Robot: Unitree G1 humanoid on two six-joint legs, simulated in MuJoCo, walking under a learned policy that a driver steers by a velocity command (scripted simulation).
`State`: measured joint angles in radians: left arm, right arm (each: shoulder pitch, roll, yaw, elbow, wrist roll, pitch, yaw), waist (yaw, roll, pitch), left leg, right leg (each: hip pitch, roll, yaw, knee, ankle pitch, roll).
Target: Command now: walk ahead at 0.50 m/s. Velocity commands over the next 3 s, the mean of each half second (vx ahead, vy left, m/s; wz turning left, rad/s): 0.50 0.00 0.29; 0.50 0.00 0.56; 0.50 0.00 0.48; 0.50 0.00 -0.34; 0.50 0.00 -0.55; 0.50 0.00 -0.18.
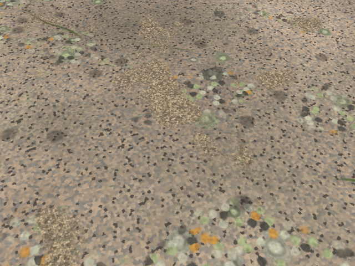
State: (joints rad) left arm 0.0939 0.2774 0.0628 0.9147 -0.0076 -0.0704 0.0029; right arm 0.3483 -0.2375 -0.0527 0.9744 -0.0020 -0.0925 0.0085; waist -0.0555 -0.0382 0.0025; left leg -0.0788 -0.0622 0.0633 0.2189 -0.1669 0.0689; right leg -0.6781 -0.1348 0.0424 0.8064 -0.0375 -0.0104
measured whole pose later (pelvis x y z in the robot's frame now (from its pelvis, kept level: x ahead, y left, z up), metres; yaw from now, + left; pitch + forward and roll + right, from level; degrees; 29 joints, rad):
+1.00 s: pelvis +0.53 +0.07 +0.00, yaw +28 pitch +2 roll -1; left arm 0.07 0.30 0.08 0.82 0.01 -0.10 0.01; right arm 0.31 -0.25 -0.08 0.79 0.01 -0.06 0.01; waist -0.04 -0.02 0.04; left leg -0.22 -0.10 -0.05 0.36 -0.17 0.11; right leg -0.62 -0.12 0.07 0.98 -0.23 0.04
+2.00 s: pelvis +0.97 +0.36 +0.00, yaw +28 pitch +2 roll +2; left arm 0.17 0.32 0.08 0.75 -0.02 -0.03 -0.02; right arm 0.32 -0.27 -0.08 0.80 -0.01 -0.09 0.00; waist -0.05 -0.05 0.01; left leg -0.08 0.00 0.15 0.28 -0.22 0.01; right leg -0.69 -0.10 0.05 0.97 -0.14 0.02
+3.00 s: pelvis +1.52 +0.51 +0.00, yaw +7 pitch +2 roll +1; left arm 0.18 0.29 0.05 0.69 0.00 -0.06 0.00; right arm 0.35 -0.26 -0.04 0.82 0.00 -0.09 0.02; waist -0.06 -0.04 0.02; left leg -0.13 -0.06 0.03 0.28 -0.18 0.06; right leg -0.65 -0.10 0.05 0.87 -0.15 0.01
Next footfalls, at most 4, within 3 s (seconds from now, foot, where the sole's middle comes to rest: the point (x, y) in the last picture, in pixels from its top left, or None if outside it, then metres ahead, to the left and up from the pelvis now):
0.22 right None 0.32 -0.16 -0.79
0.76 left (134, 256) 0.55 0.15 -0.79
1.26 right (145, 177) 0.90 0.11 -0.79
1.72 left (65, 178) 0.91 0.46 -0.79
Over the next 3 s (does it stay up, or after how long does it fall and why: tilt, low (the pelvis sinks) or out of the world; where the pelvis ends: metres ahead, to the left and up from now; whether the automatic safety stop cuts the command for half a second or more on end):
stays up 1.52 0.51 0.00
